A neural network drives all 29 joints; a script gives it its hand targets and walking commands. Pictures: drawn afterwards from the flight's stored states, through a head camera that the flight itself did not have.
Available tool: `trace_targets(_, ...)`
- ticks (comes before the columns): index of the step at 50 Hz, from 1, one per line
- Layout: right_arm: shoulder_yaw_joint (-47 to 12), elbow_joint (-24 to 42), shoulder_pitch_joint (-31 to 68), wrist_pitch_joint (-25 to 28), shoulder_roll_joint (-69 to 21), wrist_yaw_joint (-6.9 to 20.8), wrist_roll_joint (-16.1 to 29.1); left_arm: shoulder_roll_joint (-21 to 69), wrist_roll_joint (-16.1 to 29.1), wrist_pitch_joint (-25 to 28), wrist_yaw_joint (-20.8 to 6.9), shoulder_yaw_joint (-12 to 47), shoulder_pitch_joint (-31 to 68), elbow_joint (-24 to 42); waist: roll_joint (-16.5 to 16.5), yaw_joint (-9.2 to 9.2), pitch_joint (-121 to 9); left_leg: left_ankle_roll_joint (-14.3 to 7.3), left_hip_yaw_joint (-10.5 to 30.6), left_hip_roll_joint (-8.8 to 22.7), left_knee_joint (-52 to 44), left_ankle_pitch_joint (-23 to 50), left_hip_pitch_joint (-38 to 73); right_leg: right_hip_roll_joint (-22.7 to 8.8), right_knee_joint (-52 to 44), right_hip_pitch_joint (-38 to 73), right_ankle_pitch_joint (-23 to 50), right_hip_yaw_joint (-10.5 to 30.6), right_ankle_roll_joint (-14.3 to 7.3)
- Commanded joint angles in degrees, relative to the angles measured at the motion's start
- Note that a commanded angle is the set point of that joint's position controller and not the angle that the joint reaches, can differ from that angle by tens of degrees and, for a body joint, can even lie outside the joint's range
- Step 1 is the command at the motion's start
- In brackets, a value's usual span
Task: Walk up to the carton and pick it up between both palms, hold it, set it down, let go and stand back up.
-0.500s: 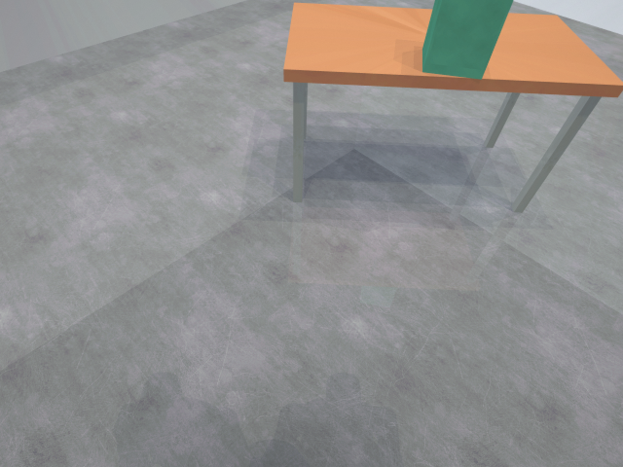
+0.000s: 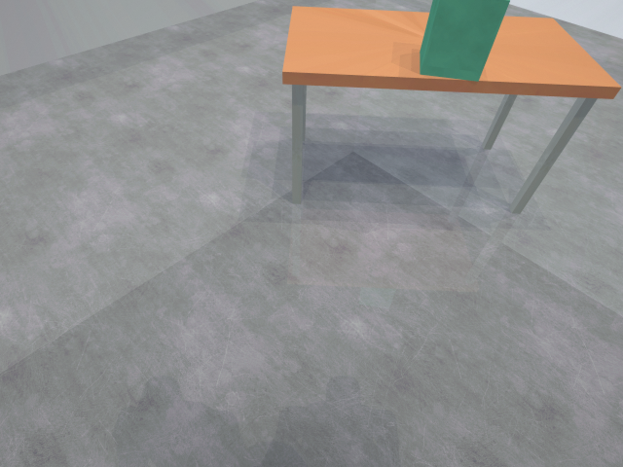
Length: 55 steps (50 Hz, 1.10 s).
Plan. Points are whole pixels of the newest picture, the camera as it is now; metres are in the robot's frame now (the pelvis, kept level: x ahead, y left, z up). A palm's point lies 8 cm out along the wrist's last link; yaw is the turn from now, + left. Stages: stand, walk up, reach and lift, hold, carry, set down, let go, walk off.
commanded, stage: stand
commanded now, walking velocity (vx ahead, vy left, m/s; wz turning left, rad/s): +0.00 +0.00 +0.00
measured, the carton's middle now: (459, 29) +1.37 -0.44 -0.01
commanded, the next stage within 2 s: walk up in 0.48 s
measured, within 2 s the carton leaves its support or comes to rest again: neither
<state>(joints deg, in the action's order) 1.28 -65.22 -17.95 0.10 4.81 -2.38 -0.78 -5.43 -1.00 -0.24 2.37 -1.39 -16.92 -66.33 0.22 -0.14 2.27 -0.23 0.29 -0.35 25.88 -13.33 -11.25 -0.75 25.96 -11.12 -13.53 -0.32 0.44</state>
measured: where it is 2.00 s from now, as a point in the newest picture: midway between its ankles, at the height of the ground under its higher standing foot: (359, 363)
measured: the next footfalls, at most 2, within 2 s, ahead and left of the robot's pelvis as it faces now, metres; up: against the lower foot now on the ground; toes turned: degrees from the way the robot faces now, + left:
right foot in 0.96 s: +0.06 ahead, -0.20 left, +0.00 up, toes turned -15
left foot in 1.44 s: +0.47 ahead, -0.01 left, +0.00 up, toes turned -3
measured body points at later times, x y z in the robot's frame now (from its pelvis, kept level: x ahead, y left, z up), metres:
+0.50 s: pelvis +0.00 +0.00 +0.00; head +0.02 +0.00 +0.45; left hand -0.02 +0.19 -0.16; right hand -0.02 -0.20 -0.16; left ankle +0.01 +0.12 -0.74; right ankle +0.01 -0.12 -0.74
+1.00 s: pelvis +0.04 -0.08 -0.02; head +0.03 -0.11 +0.43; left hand +0.13 +0.16 -0.15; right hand +0.01 -0.33 -0.19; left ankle +0.01 +0.10 -0.69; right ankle +0.02 -0.19 -0.74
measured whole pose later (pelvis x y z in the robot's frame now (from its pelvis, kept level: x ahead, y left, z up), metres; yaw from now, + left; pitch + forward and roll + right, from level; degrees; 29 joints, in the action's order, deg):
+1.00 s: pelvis +0.04 -0.08 -0.02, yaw -9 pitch +2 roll +1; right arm 5.4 -63.3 -18.4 0.2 11.8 -0.5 -2.5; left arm -10.8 -2.2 3.1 -0.3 -4.5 -15.0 -55.8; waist -1.6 -2.8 -3.1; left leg -0.9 -1.2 6.5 56.6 -27.5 -22.2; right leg -3.4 39.9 -20.4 -21.2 -5.1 -0.1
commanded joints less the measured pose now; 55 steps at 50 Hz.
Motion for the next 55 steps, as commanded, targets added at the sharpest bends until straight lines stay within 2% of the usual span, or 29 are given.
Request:
trace_targets(1,0.9,1.1,-4.2,0.5,5.8,-0.1,0.1,-4.4,0.1,0.4,0.2,-0.5,-5.3,0.5,-0.1,0.11,3.6,-1.2,4.0,4.2,-6.3,1.9,-2.9,-3.6,-5.3,-1.8,1.1,3.0,-1.6)
trace_targets(9,0.6,0.9,-5.3,0.3,4.9,-0.2,-0.1,-3.5,0.2,0.6,0.0,-0.1,-5.6,0.7,0.0,0.02,2.7,-1.1,3.9,4.4,-5.7,0.7,-2.3,-3.5,-5.4,-2.8,0.6,3.1,-1.7)
trace_targets(12,0.4,1.0,-4.5,0.3,4.7,-0.1,-0.1,-4.2,0.2,0.6,0.1,-0.3,-5.4,0.9,-1.5,0.16,4.4,-1.0,4.4,4.4,-6.6,1.1,-4.3,-3.8,-4.9,-2.0,2.1,3.4,-1.5)
trace_targets(13,0.8,1.1,-4.3,0.5,5.5,-0.1,-0.1,-4.2,0.0,0.6,0.2,-0.4,-6.6,0.7,-1.2,-0.55,2.3,-1.1,4.0,4.5,-5.9,1.5,-2.2,-3.7,-5.0,-2.0,2.5,3.2,-1.6)
trace_targets(16,0.6,1.1,-4.9,0.5,4.3,-0.3,0.1,-5.1,0.0,0.8,0.2,-0.7,-5.2,1.0,2.1,0.33,2.7,-1.0,3.5,4.0,-5.0,3.7,-0.9,-3.9,-6.2,-3.7,-0.1,3.6,-1.8)
trace_targets(23,0.3,0.7,-4.6,0.7,4.4,-0.3,-0.2,-3.6,0.0,0.8,0.1,-0.2,-5.8,1.1,-2.1,-0.04,2.9,-1.0,3.5,4.7,-5.3,3.9,-2.2,-4.1,-5.1,-1.7,4.0,3.6,-2.2)
trace_targets(25,0.4,0.7,-5.1,0.6,4.9,-0.3,-0.1,-3.6,0.0,0.9,0.1,-0.2,-5.9,0.8,0.0,0.01,2.9,-0.8,3.4,4.5,-5.0,4.9,-1.1,-3.9,-5.2,-1.9,3.8,3.6,-2.1)
trace_targets(26,0.2,0.2,-5.7,0.6,3.9,-0.5,0.2,-4.4,0.0,1.1,0.0,-0.4,-6.4,0.9,-1.3,-0.19,1.5,-0.9,3.2,4.4,-4.7,6.0,-0.4,-4.0,-5.3,-0.9,4.6,3.7,-2.2)
trace_targets(27,0.1,0.7,-5.6,0.9,3.9,-0.3,0.2,-5.0,0.3,1.0,-0.1,-0.6,-6.4,0.6,0.8,-0.06,1.8,-1.0,3.6,4.9,-4.8,6.7,-0.4,-3.7,-5.0,-1.8,5.0,3.5,-2.3)
trace_targets(33,0.7,0.6,-4.4,0.7,5.4,-0.4,0.1,-4.5,0.3,0.9,0.0,-0.4,-4.4,1.0,1.0,-0.07,2.7,-0.9,3.3,4.8,-4.8,6.1,-0.1,-3.7,-6.0,-1.9,4.0,3.6,-2.1)
trace_targets(34,2.7,5.4,-0.4,0.6,12.8,-1.0,0.6,-10.6,1.5,0.4,1.0,-3.8,-0.8,3.0,0.0,0.17,10.4,0.2,2.3,8.1,5.1,28.5,-4.8,-5.2,4.5,-6.2,29.8,2.0,-1.9)
trace_targets(35,5.4,3.6,-12.0,0.8,16.7,-1.1,-0.6,-9.9,1.1,-0.1,-1.6,-2.8,-1.5,5.4,0.8,5.05,-8.7,-3.6,11.4,13.5,-5.8,-35.1,16.6,-0.8,9.9,-22.7,-32.3,2.7,-1.7)
trace_targets(36,6.1,2.0,-13.6,0.5,19.3,-1.3,0.0,-6.3,0.9,-0.6,-2.6,-1.8,15.4,12.4,-13.9,10.35,0.5,-6.6,25.9,26.2,-15.5,-41.4,15.0,1.5,28.4,-37.3,-18.3,-3.5,0.4)
trace_targets(37,6.2,1.9,-11.3,0.4,17.8,-1.7,-0.3,-4.0,-0.6,-0.5,-3.4,-2.0,20.4,17.0,-13.2,9.0,5.7,-7.9,32.1,31.1,-18.7,-41.7,7.4,-3.9,37.2,-42.2,-11.2,2.8,0.7)
trace_targets(39,5.3,4.8,-2.2,2.1,13.5,-1.8,-0.7,-6.8,-1.0,0.3,-4.9,-3.4,12.0,16.0,-8.8,1.83,2.8,-4.0,19.6,26.1,-18.9,-28.7,-2.7,-5.7,39.3,-30.6,-1.5,4.4,0.7)
trace_targets(41,5.1,6.4,3.5,3.4,13.7,-1.4,-1.8,-5.1,-1.1,0.6,-5.5,-3.6,2.0,13.5,-9.9,-2.88,-1.3,-0.8,6.9,19.6,-17.8,-18.5,-11.5,-4.2,33.1,-15.0,-2.9,0.9,0.4)
trace_targets(42,5.3,6.7,4.2,3.6,13.8,-1.0,-1.9,-3.7,-1.0,0.6,-5.6,-3.6,-1.6,12.2,-9.9,-3.75,-2.1,-0.4,3.1,17.8,-17.8,-17.7,-13.9,-3.3,27.5,-8.5,-5.4,-2.0,0.2)
trace_targets(44,6.2,5.3,4.5,3.4,14.5,-0.1,-1.7,-2.9,-0.5,0.6,-5.1,-3.3,-4.5,11.0,-14.6,-4.92,-0.2,-1.8,-1.0,14.7,-15.7,-22.1,-15.5,-1.6,17.7,0.4,-10.6,-7.9,0.8)
trace_targets(45,6.5,4.6,4.2,2.6,14.6,0.1,-1.6,-4.4,-0.8,0.6,-4.5,-3.8,-6.1,10.3,-10.6,-6.18,2.4,-2.4,-3.3,12.8,-10.8,-28.1,-19.3,0.1,11.2,5.8,-8.9,-11.2,0.9)
trace_targets(46,6.5,4.0,3.2,2.2,14.2,0.4,-2.4,-5.6,-1.1,0.8,-4.0,-4.3,-10.8,7.3,-3.1,-7.76,2.7,-3.2,-5.6,10.3,-3.5,-32.1,-20.8,2.9,6.3,10.6,-8.8,-13.4,1.1)
trace_targets(47,5.8,4.2,2.5,1.6,10.9,0.9,-2.5,-6.7,-1.4,1.3,-3.2,-4.4,-15.4,5.3,8.8,-8.75,4.4,-3.7,-10.1,6.3,13.2,-30.0,-25.3,1.2,2.7,13.9,-10.2,-11.0,2.3)
trace_targets(48,2.9,7.4,5.4,2.1,3.8,1.8,-2.6,-10.8,-1.9,2.3,-2.3,-4.2,-22.4,4.5,22.2,-11.38,3.6,-2.4,-7.2,2.9,38.7,-24.9,-38.1,-15.5,-4.4,15.2,-24.4,15.9,-0.2)
trace_targets(49,1.9,11.7,8.7,2.5,2.0,3.0,-1.7,-14.2,-1.2,2.9,-1.8,-3.8,-21.4,5.5,20.7,-8.67,2.4,-2.1,-0.1,3.3,46.4,-16.9,-43.3,-26.4,-19.0,9.4,-40.2,39.7,-3.6)
trace_targets(50,1.7,14.2,11.5,3.1,4.8,4.1,-1.0,-16.0,-1.0,3.5,-1.7,-3.6,-14.0,7.1,14.5,-5.59,6.8,-1.6,2.3,6.6,50.4,-9.2,-45.8,-30.0,-24.4,1.8,-47.7,46.6,-7.5)
trace_targets(51,1.7,13.3,10.4,3.6,7.8,4.7,-0.8,-15.3,-1.0,4.3,-2.0,-3.6,-9.8,8.4,8.2,-2.61,8.8,-0.9,1.4,8.8,50.0,-1.3,-45.3,-27.5,-22.6,0.9,-41.6,39.5,-8.0)
trace_targets(52,2.1,11.5,8.1,3.8,9.9,5.0,-1.0,-14.1,-0.9,5.1,-2.3,-3.1,-6.7,9.5,5.2,-1.06,7.8,0.2,0.2,10.0,46.3,3.7,-41.4,-22.9,-20.0,0.6,-30.7,28.5,-6.7)
trace_targets(53,2.2,10.6,6.2,3.6,10.3,5.2,-1.2,-12.5,-0.6,5.6,-2.4,-2.6,-5.8,10.6,6.4,-0.41,5.1,0.8,-0.6,10.2,42.4,5.6,-37.3,-19.8,-19.3,1.8,-22.5,21.3,-5.5)
trace_targets(54,2.4,9.9,5.8,3.2,10.2,5.4,-1.3,-10.5,-0.6,6.1,-2.5,-2.0,-7.3,9.8,6.1,-0.5,5.3,1.4,-1.6,10.1,39.8,7.6,-33.8,-17.2,-19.5,1.0,-14.5,16.5,-4.3)
trace_targets(55,2.5,9.8,5.1,2.7,9.6,5.5,-1.5,-10.4,-0.6,6.5,-2.5,-1.8,-9.1,8.7,8.8,-0.92,5.4,1.9,-3.3,9.4,37.5,8.7,-32.8,-16.1,-19.1,3.1,-7.0,12.5,-4.1)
